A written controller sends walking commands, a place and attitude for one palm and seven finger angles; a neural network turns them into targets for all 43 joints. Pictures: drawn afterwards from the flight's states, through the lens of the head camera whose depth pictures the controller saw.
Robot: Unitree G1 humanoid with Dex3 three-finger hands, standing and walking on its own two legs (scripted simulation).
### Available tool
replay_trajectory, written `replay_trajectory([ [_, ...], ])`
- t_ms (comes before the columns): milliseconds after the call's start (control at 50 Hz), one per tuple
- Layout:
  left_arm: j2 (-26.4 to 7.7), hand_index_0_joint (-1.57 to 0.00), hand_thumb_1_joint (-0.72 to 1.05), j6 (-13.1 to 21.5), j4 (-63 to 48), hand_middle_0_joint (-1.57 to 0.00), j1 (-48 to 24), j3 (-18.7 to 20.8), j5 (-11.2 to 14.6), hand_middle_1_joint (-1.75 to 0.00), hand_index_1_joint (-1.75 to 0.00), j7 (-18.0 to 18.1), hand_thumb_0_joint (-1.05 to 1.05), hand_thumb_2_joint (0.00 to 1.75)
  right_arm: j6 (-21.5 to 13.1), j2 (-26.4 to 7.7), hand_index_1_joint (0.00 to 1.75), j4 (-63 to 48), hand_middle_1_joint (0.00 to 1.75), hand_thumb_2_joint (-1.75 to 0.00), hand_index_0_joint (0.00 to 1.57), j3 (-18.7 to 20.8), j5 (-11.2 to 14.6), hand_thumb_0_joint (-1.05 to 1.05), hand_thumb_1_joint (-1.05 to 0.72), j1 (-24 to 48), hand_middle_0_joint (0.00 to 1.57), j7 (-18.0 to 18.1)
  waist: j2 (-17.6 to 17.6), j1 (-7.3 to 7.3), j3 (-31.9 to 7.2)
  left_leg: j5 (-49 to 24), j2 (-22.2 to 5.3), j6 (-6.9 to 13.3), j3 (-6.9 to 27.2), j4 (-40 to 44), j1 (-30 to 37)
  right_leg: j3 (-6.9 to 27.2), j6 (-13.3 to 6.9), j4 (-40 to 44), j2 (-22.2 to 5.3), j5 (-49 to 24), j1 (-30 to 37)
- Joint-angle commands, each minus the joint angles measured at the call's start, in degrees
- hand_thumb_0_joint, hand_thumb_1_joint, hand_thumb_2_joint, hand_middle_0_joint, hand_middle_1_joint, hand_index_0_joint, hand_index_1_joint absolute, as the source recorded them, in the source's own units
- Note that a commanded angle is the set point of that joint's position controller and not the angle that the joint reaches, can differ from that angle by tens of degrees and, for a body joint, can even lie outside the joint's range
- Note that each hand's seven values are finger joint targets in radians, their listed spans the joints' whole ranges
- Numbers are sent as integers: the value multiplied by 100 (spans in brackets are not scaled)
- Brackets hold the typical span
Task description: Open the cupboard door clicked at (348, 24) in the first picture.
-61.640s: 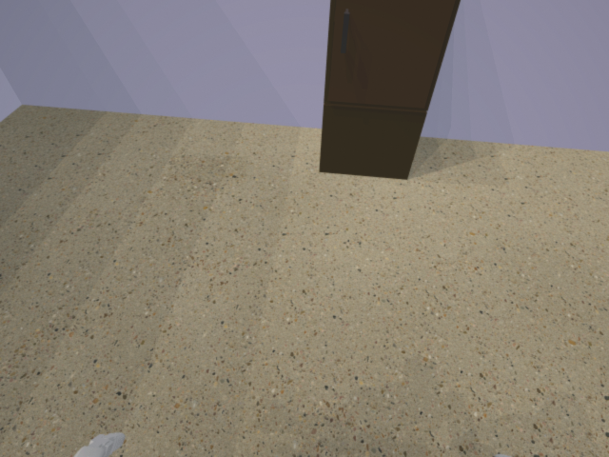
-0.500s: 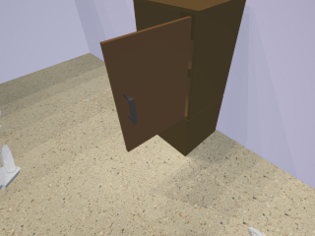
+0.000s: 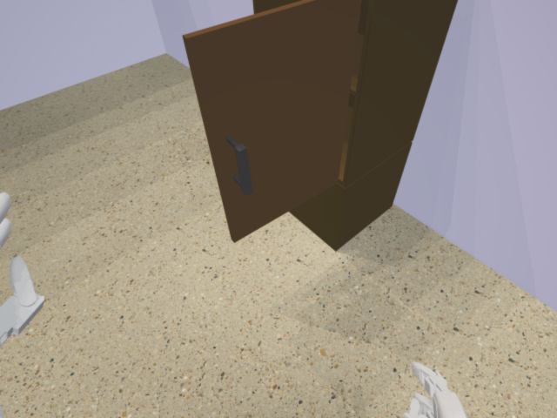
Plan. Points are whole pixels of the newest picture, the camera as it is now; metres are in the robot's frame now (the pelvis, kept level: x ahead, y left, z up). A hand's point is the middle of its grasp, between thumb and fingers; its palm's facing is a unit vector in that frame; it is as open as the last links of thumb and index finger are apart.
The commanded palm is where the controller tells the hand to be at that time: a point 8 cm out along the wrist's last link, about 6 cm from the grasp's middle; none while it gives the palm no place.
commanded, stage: stop stepping back and stand still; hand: left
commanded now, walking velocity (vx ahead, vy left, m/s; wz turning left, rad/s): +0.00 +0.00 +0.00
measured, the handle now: (239, 166) +0.64 +0.14 -0.04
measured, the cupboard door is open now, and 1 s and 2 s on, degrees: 86 86 86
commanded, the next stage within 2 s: let the arm hang, fingers relaxed in 0.06 s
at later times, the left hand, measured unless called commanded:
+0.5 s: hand out of the picture +0.07 +0.20 -0.17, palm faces +0.02 -0.98 -0.18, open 7.2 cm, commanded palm none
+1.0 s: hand out of the picture +0.03 +0.25 -0.16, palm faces +0.04 -0.96 -0.28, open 7.4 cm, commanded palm none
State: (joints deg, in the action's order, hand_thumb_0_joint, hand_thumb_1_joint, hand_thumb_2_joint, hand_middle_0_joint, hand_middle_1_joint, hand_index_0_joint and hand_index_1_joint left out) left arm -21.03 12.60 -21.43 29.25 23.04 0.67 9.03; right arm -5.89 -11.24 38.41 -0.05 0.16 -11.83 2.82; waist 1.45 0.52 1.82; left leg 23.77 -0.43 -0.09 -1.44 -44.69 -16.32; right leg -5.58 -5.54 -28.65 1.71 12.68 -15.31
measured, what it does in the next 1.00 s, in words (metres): steps on the spot: left foot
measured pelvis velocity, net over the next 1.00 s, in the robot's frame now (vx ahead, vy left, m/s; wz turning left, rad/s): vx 0.01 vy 0.04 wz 0.02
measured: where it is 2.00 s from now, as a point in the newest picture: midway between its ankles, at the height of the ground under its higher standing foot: outside the picture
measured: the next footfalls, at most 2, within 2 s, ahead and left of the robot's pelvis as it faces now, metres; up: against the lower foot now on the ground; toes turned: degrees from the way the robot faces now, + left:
left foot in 0.12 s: +0.05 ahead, +0.14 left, +0.00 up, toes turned +2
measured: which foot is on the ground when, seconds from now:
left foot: up 0.00-0.10, down 0.12-1.00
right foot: down 0.00-1.00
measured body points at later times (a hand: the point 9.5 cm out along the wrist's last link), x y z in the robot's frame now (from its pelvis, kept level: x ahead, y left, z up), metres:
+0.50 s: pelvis +0.00 +0.02 +0.00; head +0.02 +0.03 +0.45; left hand +0.06 +0.25 -0.15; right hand +0.09 -0.23 -0.13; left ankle +0.01 +0.14 -0.74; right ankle +0.03 -0.06 -0.74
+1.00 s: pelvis +0.01 +0.04 +0.01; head +0.02 +0.02 +0.46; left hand +0.03 +0.30 -0.14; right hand +0.02 -0.19 -0.16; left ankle +0.01 +0.14 -0.74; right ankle +0.03 -0.06 -0.74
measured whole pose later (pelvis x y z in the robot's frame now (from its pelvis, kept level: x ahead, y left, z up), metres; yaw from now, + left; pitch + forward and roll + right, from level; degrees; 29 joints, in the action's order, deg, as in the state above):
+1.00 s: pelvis +0.01 +0.04 +0.01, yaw +1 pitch -2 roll +0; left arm -12.2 0.2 65.9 11.8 0.7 -0.5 1.4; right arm 0.2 -11.0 66.0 -0.6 -1.4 -14.0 1.0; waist 1.8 0.0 3.1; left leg 11.1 1.3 1.4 -1.8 -21.1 -7.9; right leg -2.9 -1.8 -22.0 0.4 10.1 -9.9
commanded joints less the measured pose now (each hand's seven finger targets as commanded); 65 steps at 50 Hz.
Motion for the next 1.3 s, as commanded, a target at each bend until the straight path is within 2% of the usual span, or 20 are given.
replay_trajectory([
  [0, -1273, -20, 90, 373, -1474, -20, -100, 793, 39, -30, -30, 142, 0, 90, -243, -528, 30, -1053, 30, -90, 20, 132, -29, 0, -90, 465, 20, 122, -808, -42, -734, -314, -21, 102, -118, 1010, -78, 1488, -58, 1243, -1388, -493, 812],
  [60, -1376, -20, 90, 385, -2036, -20, -125, 832, 88, -30, -30, 215, 0, 90, -289, -576, 30, -1061, 30, -90, 20, 161, -75, 0, -90, 400, 20, 168, -158, -74, -718, -1144, -13, 124, -98, 2079, 699, 1277, 219, 1139, -1141, 135, 554],
  [120, -1394, -20, 90, 387, -2306, -20, -114, 872, 101, -30, -30, 241, 0, 90, -337, -773, 30, -1177, 30, -90, 20, 237, -36, 0, -90, 476, 20, 169, 741, 59, -550, -1628, -876, 389, 829, 2575, 515, 1012, 548, 542, -535, -27, 518],
  [140, -59, -20, 90, -285, 2687, -20, -188, -2044, -186, -30, -30, -597, 0, 90, -695, -1576, 30, -50, 30, -90, 20, 539, 53, 0, -90, 762, 20, -333, 524, -406, -1, -2660, -1026, 393, 947, 1765, -102, 310, 522, -502, -628, -739, -350],
  [160, -176, -20, 90, -992, 2883, -20, -467, -1525, -310, -30, -30, -830, 0, 90, -134, -1757, 30, 171, 30, -90, 20, 530, -38, 0, -90, 278, 20, -374, 677, -219, -196, -3158, -1057, 560, 915, 2042, -598, 622, 450, -614, -597, -515, 69],
  [180, -81, -20, 90, -1176, 2828, -20, -377, -1508, -287, -30, -30, -890, 0, 90, -2, -1527, 30, 51, 30, -90, 20, 478, -25, 0, -90, 247, 20, -321, 787, -157, -200, -3090, -1066, 592, 816, 2060, -703, 553, 443, -845, -482, -152, 178],
  [200, 91, -20, 90, -1196, 3000, -20, -585, -1603, -277, -30, -30, -888, 0, 90, 55, -1369, 30, 43, 30, -90, 20, 421, -90, 0, -90, 301, 20, -309, 632, -94, -380, -2760, -1126, 658, 1022, 2091, -865, 538, 420, -959, -448, 341, 164],
  [220, 29, -20, 90, -1181, 3248, -20, -816, -1637, -273, -30, -30, -906, 0, 90, 110, -1346, 30, 11, 30, -90, 20, 353, -115, 0, -90, 355, 20, -307, 336, -46, -356, -2579, -1104, 693, 1167, 2139, -1009, 569, 411, -896, -427, 366, 247],
  [240, -85, -20, 90, -1122, 3559, -20, -942, -1671, -292, -30, -30, -916, 0, 90, 118, -1303, 30, 19, 30, -90, 20, 324, -141, 0, -90, 375, 20, -303, -305, 29, -613, -2841, -947, 606, 1076, 1971, -731, 701, 379, -628, -462, -219, 480],
  [260, -208, -20, 90, -1087, 3886, -20, -959, -1710, -294, -30, -30, -915, 0, 90, 146, -1315, 30, 43, 30, -90, 20, 300, -125, 0, -90, 372, 20, -290, -893, 72, -881, -2775, -716, 461, 876, 1691, -541, 849, 332, -235, -666, -1135, 793],
  [280, -356, -20, 90, -1058, 4229, -20, -1126, -1730, -297, -30, -30, -908, 0, 90, 205, -1284, 30, 122, 30, -90, 20, 301, -92, 0, -90, 284, 20, -275, -1485, -10, -1108, -2250, -408, 288, 577, 1370, -254, 1230, 176, 72, -1038, -1773, 878],
  [320, -492, -20, 90, -1051, 4999, -20, -1524, -1793, -264, -30, -30, -875, 0, 90, 376, -1292, 30, 381, 30, -90, 20, 305, -116, 0, -90, 168, 20, -260, -1771, -126, -1029, -1353, -82, 159, 397, 1284, 72, 1505, -134, 365, -1415, -2236, 731],
  [380, -384, -20, 90, -1136, 5849, -20, -1848, -1968, -193, -30, -30, -824, 0, 90, 504, -1153, 30, 769, 30, -90, 20, 198, -143, 0, -90, 271, 20, -271, -357, -173, -768, -1873, -241, 155, 498, 1826, 524, 1239, 51, 406, -1095, -1306, 417],
  [420, -237, -20, 90, -1173, 6368, -20, -1831, -2060, -162, -30, -30, -806, 0, 90, 532, -1075, 30, 994, 30, -90, 20, 112, -160, 0, -90, 434, 20, -259, 531, -82, -560, -1877, -453, 204, 698, 2241, 401, 1094, 232, 523, -811, -560, 507],
  [500, 12, -20, 90, -1189, 7227, -20, -1610, -2081, -158, -30, -30, -794, 0, 90, 600, -886, 30, 1445, 30, -90, 20, 80, -160, 0, -90, 287, 20, -210, 821, -34, -149, -780, -415, 165, 692, 2598, 116, 1112, 220, 1043, -762, 282, 597],
  [560, -15, -20, 90, -1186, 7626, -20, -1635, -2095, -152, -30, -30, -799, 0, 90, 643, -873, 30, 1714, 30, -90, 20, 111, -156, 0, -90, 43, 20, -202, 551, -64, -43, -409, -390, 171, 662, 2651, 162, 1138, 201, 1303, -788, 668, 516],
  [640, -7, -20, 90, -1147, 8009, -20, -1687, -2095, -138, -30, -30, -792, 0, 90, 620, -878, 30, 2009, 30, -90, 20, 145, -138, 0, -90, -253, 20, -183, -122, -100, -56, -680, -408, 198, 635, 2644, 352, 1113, 194, 1407, -795, 695, 475],
  [820, 63, -20, 90, -1150, 8477, -20, -1596, -2131, -117, -30, -30, -757, 0, 90, 560, -784, 30, 2432, 30, -90, 20, 102, -129, 0, -90, -417, 20, -145, -399, -64, 96, -1106, -485, 230, 614, 2819, 454, 1004, 237, 1278, -809, 226, 552],
  [1000, 103, -20, 90, -1133, 8552, -20, -1640, -2144, -113, -30, -30, -728, 0, 90, 522, -694, 30, 2612, 30, -90, 20, 76, -134, 0, -90, -388, 20, -136, -87, -57, 102, -1487, -520, 201, 601, 2881, 544, 972, 268, 1156, -815, -253, 668],
  [1280, 128, -20, 90, -1089, 8528, -20, -1725, -2115, -124, -30, -30, -729, 0, 90, 471, -743, 30, 2602, 30, -90, 20, 111, -128, 0, -90, -238, 20, -110, -59, -76, 37, -1798, -536, 184, 611, 2906, 716, 940, 275, 1183, -847, -635, 815],
])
